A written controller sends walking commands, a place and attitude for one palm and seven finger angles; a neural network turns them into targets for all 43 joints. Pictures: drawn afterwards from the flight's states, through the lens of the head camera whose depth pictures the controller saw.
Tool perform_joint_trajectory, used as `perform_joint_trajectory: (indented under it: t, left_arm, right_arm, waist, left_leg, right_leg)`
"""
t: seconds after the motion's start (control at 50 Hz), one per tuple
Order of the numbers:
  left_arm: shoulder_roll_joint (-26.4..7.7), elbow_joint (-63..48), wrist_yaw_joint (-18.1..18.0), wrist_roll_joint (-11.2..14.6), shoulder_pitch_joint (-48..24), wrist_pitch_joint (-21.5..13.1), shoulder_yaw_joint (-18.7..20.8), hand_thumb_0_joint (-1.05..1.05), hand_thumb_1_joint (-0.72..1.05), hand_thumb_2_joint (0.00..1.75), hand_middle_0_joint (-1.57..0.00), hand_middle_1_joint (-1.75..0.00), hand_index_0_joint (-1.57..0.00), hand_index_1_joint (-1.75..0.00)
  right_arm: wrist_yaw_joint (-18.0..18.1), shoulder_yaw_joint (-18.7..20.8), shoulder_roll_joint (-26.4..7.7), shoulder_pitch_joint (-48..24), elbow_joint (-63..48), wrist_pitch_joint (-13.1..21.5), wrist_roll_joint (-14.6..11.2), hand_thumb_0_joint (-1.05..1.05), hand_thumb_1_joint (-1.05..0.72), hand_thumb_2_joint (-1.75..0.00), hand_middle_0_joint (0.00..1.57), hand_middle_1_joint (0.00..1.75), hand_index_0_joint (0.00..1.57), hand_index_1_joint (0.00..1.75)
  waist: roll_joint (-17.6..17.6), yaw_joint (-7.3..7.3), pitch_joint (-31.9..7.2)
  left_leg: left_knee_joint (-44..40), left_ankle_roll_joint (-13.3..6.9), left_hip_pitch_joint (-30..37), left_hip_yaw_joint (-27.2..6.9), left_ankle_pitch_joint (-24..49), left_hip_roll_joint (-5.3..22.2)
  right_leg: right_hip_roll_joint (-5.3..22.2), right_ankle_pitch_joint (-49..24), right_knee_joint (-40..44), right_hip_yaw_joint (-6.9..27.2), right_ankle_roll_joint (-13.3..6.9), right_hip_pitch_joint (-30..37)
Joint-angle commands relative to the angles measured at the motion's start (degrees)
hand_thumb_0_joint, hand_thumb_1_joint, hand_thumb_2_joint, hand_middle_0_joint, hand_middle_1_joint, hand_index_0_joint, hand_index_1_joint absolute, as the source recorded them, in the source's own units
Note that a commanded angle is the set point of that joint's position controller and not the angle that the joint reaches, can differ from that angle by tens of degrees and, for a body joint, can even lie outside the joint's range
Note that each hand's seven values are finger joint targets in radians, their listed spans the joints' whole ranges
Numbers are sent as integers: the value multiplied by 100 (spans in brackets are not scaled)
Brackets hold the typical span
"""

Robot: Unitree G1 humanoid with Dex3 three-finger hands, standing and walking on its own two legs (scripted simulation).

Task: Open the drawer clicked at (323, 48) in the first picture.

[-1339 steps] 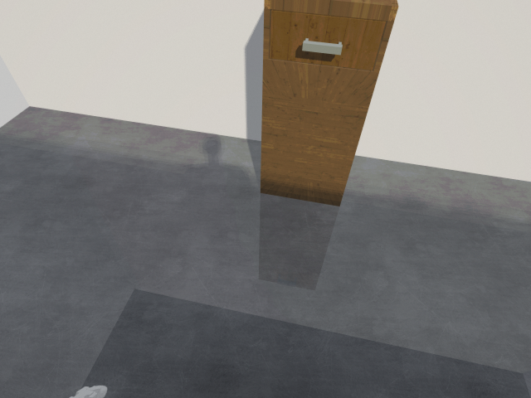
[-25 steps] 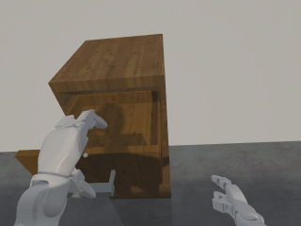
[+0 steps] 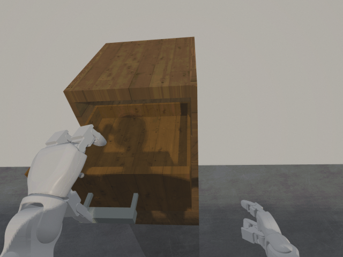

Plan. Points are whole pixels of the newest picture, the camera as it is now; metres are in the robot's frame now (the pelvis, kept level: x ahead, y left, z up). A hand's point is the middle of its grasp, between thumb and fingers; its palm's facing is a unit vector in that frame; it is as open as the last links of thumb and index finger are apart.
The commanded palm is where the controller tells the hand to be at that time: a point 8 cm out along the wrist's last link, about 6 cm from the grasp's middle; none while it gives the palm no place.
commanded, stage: draw the hand back to the body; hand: left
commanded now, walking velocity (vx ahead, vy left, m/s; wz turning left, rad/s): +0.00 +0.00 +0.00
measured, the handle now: (109, 206) +0.21 +0.20 +0.04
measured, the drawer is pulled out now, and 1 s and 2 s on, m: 0.29 0.29 0.29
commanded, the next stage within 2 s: step back with the hand held close in 1.16 s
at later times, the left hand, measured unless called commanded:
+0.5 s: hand (66, 156) +0.20 +0.21 +0.23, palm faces +0.41 -0.86 -0.32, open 12.7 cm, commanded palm +0.14 +0.26 +0.23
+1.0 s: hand (61, 154) +0.21 +0.24 +0.21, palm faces +0.47 -0.80 -0.37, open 8.3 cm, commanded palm +0.16 +0.28 +0.23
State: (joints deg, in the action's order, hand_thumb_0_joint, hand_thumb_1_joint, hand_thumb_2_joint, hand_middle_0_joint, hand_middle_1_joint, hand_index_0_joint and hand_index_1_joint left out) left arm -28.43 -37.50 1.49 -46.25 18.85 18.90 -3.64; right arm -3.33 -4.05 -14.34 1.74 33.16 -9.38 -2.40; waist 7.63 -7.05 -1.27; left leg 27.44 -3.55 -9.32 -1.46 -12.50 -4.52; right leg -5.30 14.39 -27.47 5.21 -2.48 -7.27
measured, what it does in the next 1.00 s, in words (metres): stands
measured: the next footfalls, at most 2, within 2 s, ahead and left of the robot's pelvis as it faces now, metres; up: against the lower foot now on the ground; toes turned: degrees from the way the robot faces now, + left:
none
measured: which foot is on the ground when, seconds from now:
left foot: down 0.00-1.00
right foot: down 0.00-1.00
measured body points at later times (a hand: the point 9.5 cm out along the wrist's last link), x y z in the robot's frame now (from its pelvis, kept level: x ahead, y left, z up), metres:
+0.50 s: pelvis +0.02 +0.00 +0.00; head +0.00 -0.01 +0.45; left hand +0.17 +0.26 +0.24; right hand +0.22 -0.19 -0.08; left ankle +0.03 +0.08 -0.74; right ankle +0.01 -0.09 -0.74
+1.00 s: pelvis +0.04 +0.00 +0.00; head +0.02 -0.02 +0.45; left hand +0.18 +0.28 +0.23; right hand +0.25 -0.21 -0.07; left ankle +0.03 +0.08 -0.74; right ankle +0.01 -0.09 -0.74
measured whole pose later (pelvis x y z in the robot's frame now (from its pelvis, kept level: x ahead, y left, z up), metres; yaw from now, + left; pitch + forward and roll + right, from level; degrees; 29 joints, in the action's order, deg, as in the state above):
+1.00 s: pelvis +0.04 +0.00 +0.00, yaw +2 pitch -2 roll -1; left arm -20.4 -32.8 -5.6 5.9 26.9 -5.4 20.9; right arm 3.1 -1.5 -12.5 8.8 35.5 3.7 -1.1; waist 3.5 -3.6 -0.9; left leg 26.6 -3.1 -9.3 -4.0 -14.6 -4.4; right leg -5.4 15.1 -22.8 3.1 -3.1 -5.0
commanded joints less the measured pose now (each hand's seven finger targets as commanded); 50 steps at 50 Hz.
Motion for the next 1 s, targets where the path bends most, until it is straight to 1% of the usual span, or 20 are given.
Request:
perform_joint_trajectory:
  t: [0.0,0.02,0.08,0.1,0.14,0.16,0.18,0.2,0.22,0.26,0.3,0.34,0.38,0.46,0.48,0.62,0.82,0.86,0.92,0.98]
  left_arm:
    - [-1002,-1127,-221,-36,-764,-35,975,0,-50,30,-30,-120,-30,-120]
    - [-976,-1246,-198,-137,-939,-53,872,0,-50,30,-30,-120,-30,-120]
    - [-1057,-1065,-156,-103,-682,-54,961,0,-50,30,-30,-120,-30,-120]
    - [-1176,-1211,-167,5,-721,-38,1117,0,-50,30,-30,-120,-30,-120]
    - [-1046,-1143,-144,-133,-756,-90,942,0,-50,30,-30,-120,-30,-120]
    - [1098,-2014,-279,4389,-840,-1177,890,0,-47,32,-30,-118,-30,-118]
    - [285,-1156,-448,4540,166,-1626,1460,0,-43,33,-29,-115,-29,-115]
    - [223,-1054,-561,4619,570,-1747,1632,0,-40,34,-29,-113,-29,-113]
    - [113,-1478,-616,4927,597,-1951,1989,0,-36,36,-29,-111,-29,-111]
    - [-329,-2162,-767,5032,-44,-2350,2419,0,-29,39,-29,-107,-29,-107]
    - [-506,-2186,-941,5062,44,-2544,2724,0,-22,42,-28,-102,-28,-102]
    - [43,-1837,-893,5066,300,-2632,2352,0,-15,45,-27,-98,-27,-98]
    - [215,-1618,-833,5104,280,-2653,2222,0,-8,48,-27,-93,-27,-93]
    - [250,-1037,-771,5170,518,-2694,2307,0,6,54,-26,-84,-26,-84]
    - [199,-1035,-763,5171,522,-2721,2374,0,9,55,-26,-82,-26,-82]
    - [-248,-1424,-863,5177,608,-2884,2863,0,34,66,-24,-66,-24,-66]
    - [-278,-547,-838,5252,521,-2793,3195,0,69,81,-22,-43,-22,-43]
    - [-223,-518,-807,5269,457,-2782,3124,0,76,84,-21,-39,-21,-39]
    - [-170,-746,-784,5237,321,-2795,2963,0,87,88,-20,-32,-20,-32]
    - [-275,-943,-814,5232,286,-2779,2986,0,90,90,-20,-30,-20,-30]
  right_arm:
    - [63,194,-478,-1498,-1130,326,-105,0,-90,-90,20,30,20,30]
    - [60,182,-458,-1452,-1133,334,-61,0,-90,-90,20,30,20,30]
    - [116,213,-504,-1398,-1095,302,-41,0,-90,-90,20,30,20,30]
    - [140,194,-535,-1482,-1145,321,-120,0,-90,-90,20,30,20,30]
    - [149,215,-490,-1395,-1092,330,-37,0,-90,-90,20,30,20,30]
    - [261,202,43,-1002,-1718,825,-7,0,-90,-90,20,30,20,30]
    - [391,197,-200,-776,-1409,1138,81,0,-90,-90,20,30,20,30]
    - [416,135,-263,-825,-1354,1258,82,0,-90,-90,20,30,20,30]
    - [505,168,-286,-541,-1254,1263,128,0,-90,-90,20,30,20,30]
    - [652,221,-309,-331,-1187,1450,171,0,-90,-90,20,30,20,30]
    - [708,181,-295,-151,-1034,1631,212,0,-90,-90,20,30,20,30]
    - [665,159,-194,-17,-906,1720,195,0,-90,-90,20,30,20,30]
    - [622,205,-245,29,-839,1744,179,0,-90,-90,20,30,20,30]
    - [610,331,-344,54,-783,1711,193,0,-90,-90,20,30,20,30]
    - [625,359,-361,19,-786,1699,187,0,-90,-90,20,30,20,30]
    - [710,374,-368,-12,-728,1799,151,0,-90,-90,20,30,20,30]
    - [721,474,-356,57,-573,1639,101,0,-90,-90,20,30,20,30]
    - [721,486,-354,22,-612,1595,90,0,-90,-90,20,30,20,30]
    - [700,470,-382,5,-641,1624,110,0,-90,-90,20,30,20,30]
    - [706,458,-385,-10,-706,1648,121,0,-90,-90,20,30,20,30]
  waist:
    - [-386,-32,-510]
    - [-426,-67,-683]
    - [-568,-36,-463]
    - [-326,13,-463]
    - [-378,-5,-476]
    - [-1279,502,211]
    - [-1545,399,158]
    - [-1127,311,308]
    - [-1348,306,-81]
    - [-779,303,-610]
    - [180,273,-590]
    - [594,355,-139]
    - [559,400,-13]
    - [-783,385,-31]
    - [-822,362,-118]
    - [-207,287,-659]
    - [-499,373,-220]
    - [-641,378,-265]
    - [-243,406,-324]
    - [-447,369,-506]
  left_leg:
    - [-416,174,143,-175,631,449]
    - [-402,163,168,-159,716,416]
    - [-392,164,187,-159,819,393]
    - [-410,174,122,-192,623,462]
    - [-402,169,204,-205,790,422]
    - [-268,53,543,-338,320,478]
    - [-312,77,567,-372,33,605]
    - [-471,145,381,-456,-190,612]
    - [-488,162,352,-420,-8,631]
    - [-369,205,457,-315,237,594]
    - [-378,302,367,-333,209,562]
    - [-477,367,273,-406,305,584]
    - [-527,378,273,-445,486,623]
    - [-483,282,198,-429,746,644]
    - [-442,266,214,-387,775,631]
    - [-335,377,368,-342,1268,598]
    - [-340,327,373,-258,1228,566]
    - [-317,278,416,-226,1210,561]
    - [-322,287,498,-233,1248,542]
    - [-323,268,494,-248,1253,542]
  right_leg:
    - [237,-119,583,97,39,-144]
    - [289,-165,544,13,54,-74]
    - [306,-293,630,26,80,-179]
    - [260,-182,593,80,47,-144]
    - [287,-216,588,-17,44,-208]
    - [241,-182,845,-271,11,-725]
    - [248,77,819,-232,19,-779]
    - [217,269,820,-137,-22,-769]
    - [363,111,878,-261,33,-513]
    - [455,-230,862,-137,44,-278]
    - [441,-263,819,-74,-40,-230]
    - [438,-311,751,-288,-81,-348]
    - [428,-448,696,-369,-70,-337]
    - [424,-659,701,-424,-14,-215]
    - [443,-695,705,-381,-7,-180]
    - [493,-1247,651,-316,-25,86]
    - [460,-1260,796,-325,21,-156]
    - [481,-1339,809,-292,50,-149]
    - [482,-1327,825,-293,48,-176]
    - [492,-1398,812,-272,58,-66]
